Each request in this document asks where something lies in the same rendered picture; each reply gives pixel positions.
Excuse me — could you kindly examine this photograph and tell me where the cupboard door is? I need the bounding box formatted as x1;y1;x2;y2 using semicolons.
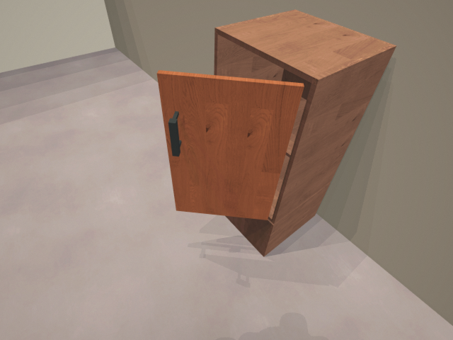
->
157;70;304;220

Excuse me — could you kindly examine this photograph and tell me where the handle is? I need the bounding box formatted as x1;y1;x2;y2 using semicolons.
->
168;111;181;157

